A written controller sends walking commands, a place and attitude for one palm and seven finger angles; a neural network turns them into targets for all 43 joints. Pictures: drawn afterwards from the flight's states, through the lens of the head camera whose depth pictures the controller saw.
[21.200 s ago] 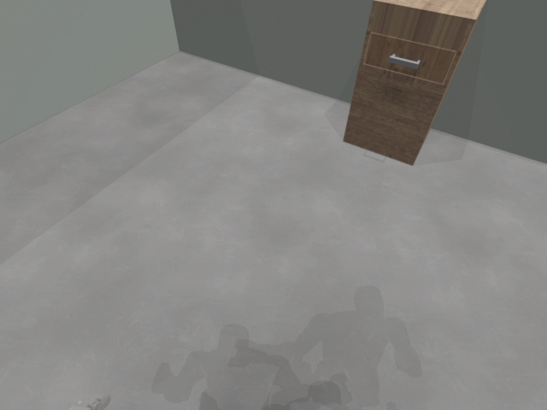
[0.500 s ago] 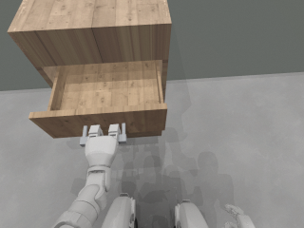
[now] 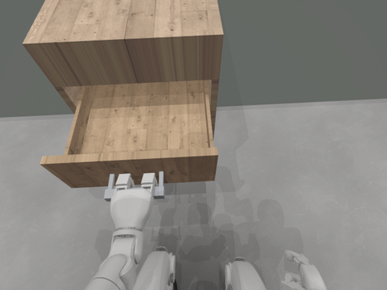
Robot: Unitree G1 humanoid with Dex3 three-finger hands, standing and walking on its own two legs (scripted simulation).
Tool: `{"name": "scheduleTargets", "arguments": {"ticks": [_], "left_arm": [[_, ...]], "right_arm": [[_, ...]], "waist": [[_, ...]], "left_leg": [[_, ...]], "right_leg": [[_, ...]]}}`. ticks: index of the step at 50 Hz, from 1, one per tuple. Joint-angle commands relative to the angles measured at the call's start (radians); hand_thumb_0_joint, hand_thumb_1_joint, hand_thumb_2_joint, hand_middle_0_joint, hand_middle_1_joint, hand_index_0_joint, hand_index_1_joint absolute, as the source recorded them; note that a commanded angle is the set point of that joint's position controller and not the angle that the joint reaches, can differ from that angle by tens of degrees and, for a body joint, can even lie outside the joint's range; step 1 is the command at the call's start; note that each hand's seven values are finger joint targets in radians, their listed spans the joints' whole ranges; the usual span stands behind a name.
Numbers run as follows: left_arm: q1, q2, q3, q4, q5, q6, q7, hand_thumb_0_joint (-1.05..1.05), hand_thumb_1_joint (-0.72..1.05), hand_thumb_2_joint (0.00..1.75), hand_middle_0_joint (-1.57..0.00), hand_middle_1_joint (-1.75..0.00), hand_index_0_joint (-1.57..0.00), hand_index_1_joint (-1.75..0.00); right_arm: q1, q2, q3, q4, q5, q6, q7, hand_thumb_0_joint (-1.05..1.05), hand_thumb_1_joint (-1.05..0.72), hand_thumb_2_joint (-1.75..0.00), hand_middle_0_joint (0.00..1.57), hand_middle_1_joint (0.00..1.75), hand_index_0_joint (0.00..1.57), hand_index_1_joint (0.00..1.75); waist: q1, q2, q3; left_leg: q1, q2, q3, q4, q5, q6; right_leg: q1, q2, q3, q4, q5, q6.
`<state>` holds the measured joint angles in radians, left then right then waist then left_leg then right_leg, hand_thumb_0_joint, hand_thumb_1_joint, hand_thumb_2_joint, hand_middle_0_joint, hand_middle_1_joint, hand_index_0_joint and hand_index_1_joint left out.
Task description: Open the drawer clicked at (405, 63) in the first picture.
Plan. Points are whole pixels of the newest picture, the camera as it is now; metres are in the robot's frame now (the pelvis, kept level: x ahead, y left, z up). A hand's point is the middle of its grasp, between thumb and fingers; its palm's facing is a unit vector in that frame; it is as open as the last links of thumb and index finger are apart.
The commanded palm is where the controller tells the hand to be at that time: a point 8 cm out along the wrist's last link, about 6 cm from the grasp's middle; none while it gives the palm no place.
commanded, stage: pull the drawer open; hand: left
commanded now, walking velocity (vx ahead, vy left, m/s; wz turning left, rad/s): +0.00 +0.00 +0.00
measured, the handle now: (136, 185) +0.35 +0.16 -0.07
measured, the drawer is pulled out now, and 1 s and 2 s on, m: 0.23 0.30 0.30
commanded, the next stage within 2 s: open the thumb to release the handle in 1.04 s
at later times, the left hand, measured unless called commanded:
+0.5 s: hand (138, 230) +0.25 +0.15 -0.09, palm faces -0.06 -0.08 -0.99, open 5.8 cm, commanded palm +0.22 +0.14 -0.04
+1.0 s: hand (137, 245) +0.22 +0.14 -0.09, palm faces -0.07 -0.11 -0.99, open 5.8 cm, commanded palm +0.18 +0.14 -0.04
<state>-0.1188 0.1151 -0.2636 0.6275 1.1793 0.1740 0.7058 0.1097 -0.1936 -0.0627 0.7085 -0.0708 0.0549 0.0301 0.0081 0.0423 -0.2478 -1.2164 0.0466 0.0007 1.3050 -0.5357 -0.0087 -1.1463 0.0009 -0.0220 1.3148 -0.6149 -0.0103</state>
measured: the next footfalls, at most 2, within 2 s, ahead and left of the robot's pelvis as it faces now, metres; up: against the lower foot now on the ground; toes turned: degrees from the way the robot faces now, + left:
none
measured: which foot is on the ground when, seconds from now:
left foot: down 0.00-1.00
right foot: down 0.00-1.00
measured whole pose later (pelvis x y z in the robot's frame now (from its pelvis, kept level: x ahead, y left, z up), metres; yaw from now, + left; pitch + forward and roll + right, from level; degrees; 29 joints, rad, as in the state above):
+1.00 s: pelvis -0.01 -0.01 -0.01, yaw +1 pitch +24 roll +0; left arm 0.19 0.13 -0.29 0.35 1.22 0.12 0.69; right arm 0.07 -0.19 -0.04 0.64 -0.08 0.03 0.02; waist 0.04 0.04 -0.26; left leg -1.24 0.04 -0.01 1.36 -0.56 -0.02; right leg -1.17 0.00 -0.03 1.39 -0.65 -0.03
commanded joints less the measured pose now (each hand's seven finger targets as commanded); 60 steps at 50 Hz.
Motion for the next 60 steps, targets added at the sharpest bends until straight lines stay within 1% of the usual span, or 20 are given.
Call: {"name": "scheduleTargets", "arguments": {"ticks": [1, 4, 6, 10, 14, 20, 23, 24, 29, 30, 31, 38, 43, 47, 55, 56, 57, 58, 59, 60], "left_arm": [[-0.048, 0.020, -0.005, -0.180, 0.007, -0.015, 0.033, 0.00, 0.90, 0.90, -0.40, -1.35, -0.40, -1.35], [0.012, 0.017, -0.009, -0.192, 0.010, -0.015, 0.030, 0.00, 0.90, 0.90, -0.40, -1.35, -0.40, -1.35], [0.016, 0.015, -0.017, -0.212, 0.010, -0.017, 0.028, 0.00, 0.90, 0.90, -0.40, -1.35, -0.40, -1.35], [0.068, 0.044, 0.010, -0.236, 0.013, -0.020, 0.028, 0.00, 0.90, 0.90, -0.40, -1.35, -0.40, -1.35], [0.100, 0.021, -0.016, -0.263, 0.018, -0.025, 0.028, 0.00, 0.90, 0.90, -0.40, -1.35, -0.40, -1.35], [0.142, 0.052, 0.010, -0.303, 0.019, -0.029, 0.030, 0.00, 0.90, 0.90, -0.40, -1.35, -0.40, -1.35], [0.160, 0.025, -0.023, -0.323, 0.024, -0.032, 0.029, 0.00, 0.90, 0.90, -0.40, -1.35, -0.40, -1.35], [0.163, 0.024, -0.027, -0.329, 0.025, -0.032, 0.028, 0.00, 0.90, 0.90, -0.40, -1.35, -0.40, -1.35], [0.203, 0.025, -0.031, -0.346, 0.023, -0.037, 0.022, 0.00, 0.90, 0.90, -0.40, -1.35, -0.40, -1.35], [0.226, 0.043, -0.010, -0.348, 0.023, -0.038, 0.023, 0.00, 0.90, 0.90, -0.40, -1.35, -0.40, -1.35], [0.236, 0.029, -0.025, -0.354, 0.022, -0.040, 0.022, 0.00, 0.90, 0.90, -0.40, -1.35, -0.40, -1.35], [0.304, 0.066, 0.015, -0.374, 0.022, -0.058, 0.020, 0.00, 0.90, 0.90, -0.40, -1.35, -0.40, -1.35], [0.315, 0.045, -0.018, -0.402, 0.030, -0.063, 0.019, 0.00, 0.90, 0.90, -0.40, -1.35, -0.40, -1.35], [0.353, 0.051, -0.007, -0.404, 0.031, -0.066, 0.016, 0.00, 0.90, 0.90, -0.40, -1.35, -0.40, -1.35], [0.423, 0.045, -0.021, -0.441, 0.025, -0.077, 0.003, 0.00, 0.90, 0.90, -0.40, -1.35, -0.40, -1.35], [0.419, 0.039, -0.033, -0.451, 0.027, -0.081, 0.002, 0.00, 0.90, 0.90, -0.40, -1.35, -0.40, -1.35], [0.120, 0.140, 0.049, -0.456, 0.053, -0.084, 0.032, 0.00, 0.90, 0.90, -0.40, -1.35, -0.40, -1.35], [0.121, 0.122, 0.060, -0.442, 0.067, -0.082, 0.050, 0.00, 0.83, 0.87, -0.40, -1.34, -0.40, -1.34], [0.156, 0.107, 0.053, -0.400, 0.069, -0.076, 0.052, 0.00, 0.76, 0.84, -0.39, -1.34, -0.39, -1.34], [0.158, 0.119, 0.068, -0.412, 0.059, -0.072, 0.056, 0.00, 0.69, 0.81, -0.38, -1.33, -0.38, -1.33]], "right_arm": [[-0.019, -0.115, -0.033, -0.122, 0.001, -0.030, -0.012, 0.00, -0.90, -0.90, 0.20, 0.30, 0.20, 0.30], [-0.028, -0.113, -0.030, -0.133, 0.002, -0.028, -0.012, 0.00, -0.90, -0.90, 0.20, 0.30, 0.20, 0.30], [-0.032, -0.113, -0.028, -0.136, 0.001, -0.030, -0.012, 0.00, -0.90, -0.90, 0.20, 0.30, 0.20, 0.30], [-0.041, -0.109, -0.026, -0.141, 0.000, -0.033, -0.016, 0.00, -0.90, -0.90, 0.20, 0.30, 0.20, 0.30], [-0.054, -0.108, -0.023, -0.153, 0.000, -0.038, -0.016, 0.00, -0.90, -0.90, 0.20, 0.30, 0.20, 0.30], [-0.065, -0.105, -0.021, -0.158, -0.001, -0.046, -0.022, 0.00, -0.90, -0.90, 0.20, 0.30, 0.20, 0.30], [-0.077, -0.104, -0.016, -0.169, -0.002, -0.047, -0.021, 0.00, -0.90, -0.90, 0.20, 0.30, 0.20, 0.30], [-0.077, -0.103, -0.017, -0.171, -0.001, -0.047, -0.022, 0.00, -0.90, -0.90, 0.20, 0.30, 0.20, 0.30], [-0.082, -0.100, -0.013, -0.179, -0.002, -0.051, -0.023, 0.00, -0.90, -0.90, 0.20, 0.30, 0.20, 0.30], [-0.082, -0.099, -0.014, -0.181, -0.002, -0.053, -0.024, 0.00, -0.90, -0.90, 0.20, 0.30, 0.20, 0.30], [-0.087, -0.100, -0.011, -0.185, -0.003, -0.055, -0.023, 0.00, -0.90, -0.90, 0.20, 0.30, 0.20, 0.30], [-0.095, -0.095, -0.006, -0.191, -0.005, -0.061, -0.025, 0.00, -0.90, -0.90, 0.20, 0.30, 0.20, 0.30], [-0.105, -0.097, -0.003, -0.204, -0.007, -0.063, -0.020, 0.00, -0.90, -0.90, 0.20, 0.30, 0.20, 0.30], [-0.105, -0.095, -0.004, -0.208, -0.006, -0.065, -0.021, 0.00, -0.90, -0.90, 0.20, 0.30, 0.20, 0.30], [-0.113, -0.093, -0.001, -0.229, -0.005, -0.070, -0.016, 0.00, -0.90, -0.90, 0.20, 0.30, 0.20, 0.30], [-0.117, -0.093, 0.001, -0.233, -0.006, -0.070, -0.014, 0.00, -0.90, -0.90, 0.20, 0.30, 0.20, 0.30], [-0.101, -0.101, -0.009, -0.181, -0.011, -0.058, -0.029, 0.00, -0.90, -0.90, 0.20, 0.30, 0.20, 0.30], [-0.100, -0.101, -0.012, -0.182, -0.015, -0.063, -0.037, 0.00, -0.90, -0.90, 0.20, 0.30, 0.20, 0.30], [-0.100, -0.097, -0.008, -0.180, -0.013, -0.069, -0.039, 0.00, -0.90, -0.90, 0.20, 0.30, 0.20, 0.30], [-0.101, -0.096, -0.010, -0.175, -0.014, -0.073, -0.040, 0.00, -0.90, -0.90, 0.20, 0.30, 0.20, 0.30]], "waist": [[-0.013, -0.068, -0.344], [-0.010, -0.091, -0.333], [-0.010, -0.076, -0.325], [0.000, -0.095, -0.326], [-0.003, -0.086, -0.310], [0.005, -0.096, -0.315], [0.000, -0.091, -0.314], [0.000, -0.078, -0.308], [0.003, -0.092, -0.297], [0.010, -0.102, -0.305], [0.010, -0.094, -0.307], [0.021, -0.108, -0.287], [0.017, -0.079, -0.282], [0.021, -0.105, -0.285], [0.030, -0.100, -0.286], [0.028, -0.102, -0.286], [-0.027, -0.113, -0.258], [-0.010, -0.092, -0.276], [-0.011, -0.096, -0.255], [0.002, -0.077, -0.272]], "left_leg": [[0.353, -0.062, -0.003, -0.120, 0.284, 0.038], [0.347, -0.062, -0.005, -0.118, 0.281, 0.039], [0.342, -0.064, -0.003, -0.117, 0.279, 0.038], [0.327, -0.066, -0.004, -0.109, 0.277, 0.038], [0.333, -0.065, -0.005, -0.109, 0.261, 0.040], [0.316, -0.068, -0.006, -0.102, 0.245, 0.038], [0.322, -0.066, -0.006, -0.100, 0.239, 0.040], [0.329, -0.066, -0.008, -0.103, 0.236, 0.040], [0.316, -0.066, -0.010, -0.099, 0.227, 0.041], [0.310, -0.067, -0.011, -0.095, 0.236, 0.040], [0.308, -0.067, -0.008, -0.093, 0.234, 0.041], [0.274, -0.069, -0.003, -0.083, 0.215, 0.039], [0.282, -0.067, -0.009, -0.081, 0.201, 0.040], [0.281, -0.066, -0.012, -0.075, 0.207, 0.039], [0.272, -0.067, -0.015, -0.070, 0.208, 0.039], [0.268, -0.067, -0.014, -0.066, 0.206, 0.040], [0.240, -0.056, -0.014, -0.035, 0.175, 0.041], [0.234, -0.063, -0.009, -0.037, 0.151, 0.041], [0.230, -0.064, -0.009, -0.039, 0.137, 0.040], [0.234, -0.063, -0.009, -0.044, 0.146, 0.039]], "right_leg": [[0.151, 0.040, -0.016, -0.190, 0.406, -0.040], [0.152, 0.041, -0.016, -0.188, 0.409, -0.041], [0.153, 0.039, -0.014, -0.188, 0.411, -0.040], [0.166, 0.040, -0.008, -0.182, 0.426, -0.042], [0.145, 0.038, -0.012, -0.184, 0.395, -0.041], [0.157, 0.037, -0.002, -0.181, 0.385, -0.041], [0.140, 0.036, -0.004, -0.181, 0.373, -0.040], [0.132, 0.036, -0.009, -0.181, 0.359, -0.042], [0.135, 0.036, -0.006, -0.180, 0.356, -0.041], [0.147, 0.038, -0.004, -0.174, 0.370, -0.043], [0.146, 0.034, -0.002, -0.172, 0.376, -0.041], [0.157, 0.032, 0.011, -0.168, 0.381, -0.039], [0.123, 0.033, 0.003, -0.164, 0.335, -0.043], [0.124, 0.035, 0.004, -0.156, 0.348, -0.042], [0.128, 0.037, 0.006, -0.146, 0.350, -0.046], [0.124, 0.033, 0.009, -0.144, 0.354, -0.044], [0.057, 0.024, 0.024, -0.145, 0.322, -0.035], [0.066, 0.024, 0.018, -0.145, 0.283, -0.032], [0.056, 0.027, 0.014, -0.151, 0.259, -0.035], [0.065, 0.028, 0.016, -0.152, 0.270, -0.039]]}}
